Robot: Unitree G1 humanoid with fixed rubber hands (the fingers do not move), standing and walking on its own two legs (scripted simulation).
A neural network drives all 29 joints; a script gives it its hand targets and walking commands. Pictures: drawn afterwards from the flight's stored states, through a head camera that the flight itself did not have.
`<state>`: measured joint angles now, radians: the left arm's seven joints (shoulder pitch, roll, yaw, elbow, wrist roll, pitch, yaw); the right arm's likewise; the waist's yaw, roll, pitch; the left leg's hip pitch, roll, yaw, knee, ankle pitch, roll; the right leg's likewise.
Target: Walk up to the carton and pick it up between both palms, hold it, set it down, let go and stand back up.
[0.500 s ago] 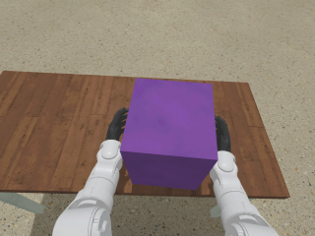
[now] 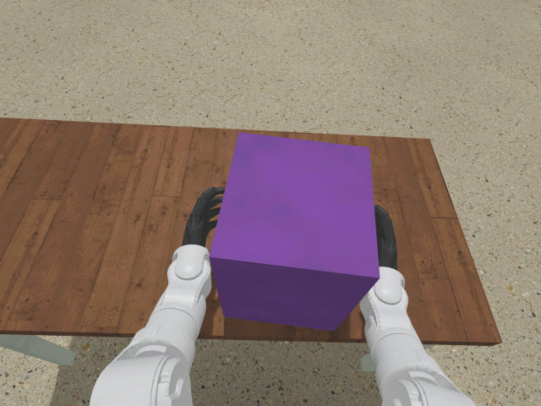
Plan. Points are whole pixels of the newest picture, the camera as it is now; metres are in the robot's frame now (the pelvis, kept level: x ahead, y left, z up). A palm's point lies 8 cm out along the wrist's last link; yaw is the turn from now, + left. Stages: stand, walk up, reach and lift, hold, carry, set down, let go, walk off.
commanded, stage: set down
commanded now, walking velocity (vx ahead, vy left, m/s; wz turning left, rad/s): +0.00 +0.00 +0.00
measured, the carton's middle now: (290, 239) +0.38 -0.04 -0.02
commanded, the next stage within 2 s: none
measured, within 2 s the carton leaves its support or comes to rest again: rests again in 0.28 s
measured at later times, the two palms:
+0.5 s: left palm (185, 248) +0.36 +0.12 -0.01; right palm (373, 255) +0.34 -0.17 +0.00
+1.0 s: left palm (157, 289) +0.30 +0.16 -0.03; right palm (381, 309) +0.26 -0.17 -0.03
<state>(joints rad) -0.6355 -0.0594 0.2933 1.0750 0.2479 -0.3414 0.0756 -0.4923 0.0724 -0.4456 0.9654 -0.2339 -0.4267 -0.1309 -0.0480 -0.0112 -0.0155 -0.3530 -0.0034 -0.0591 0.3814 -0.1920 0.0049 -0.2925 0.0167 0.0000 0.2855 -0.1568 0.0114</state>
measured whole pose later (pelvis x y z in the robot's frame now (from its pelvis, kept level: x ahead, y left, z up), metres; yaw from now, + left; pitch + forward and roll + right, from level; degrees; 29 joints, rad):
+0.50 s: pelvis -0.03 +0.01 -0.01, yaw +0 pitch +12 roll -2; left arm -0.79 0.02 0.29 1.32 0.16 -0.33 0.12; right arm -0.70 0.00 -0.38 1.24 -0.16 -0.38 -0.16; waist -0.05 -0.01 -0.09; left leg -0.53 0.00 -0.06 0.55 -0.22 0.00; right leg -0.48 0.02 0.00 0.46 -0.19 0.01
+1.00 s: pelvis -0.05 +0.01 -0.02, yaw +0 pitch +11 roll -2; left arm -0.53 0.07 0.22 1.13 0.09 -0.33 0.08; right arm -0.49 -0.01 -0.23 1.25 -0.05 -0.49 -0.15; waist -0.05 -0.01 -0.13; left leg -0.55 0.00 -0.06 0.56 -0.21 0.00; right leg -0.49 0.02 0.00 0.48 -0.18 0.01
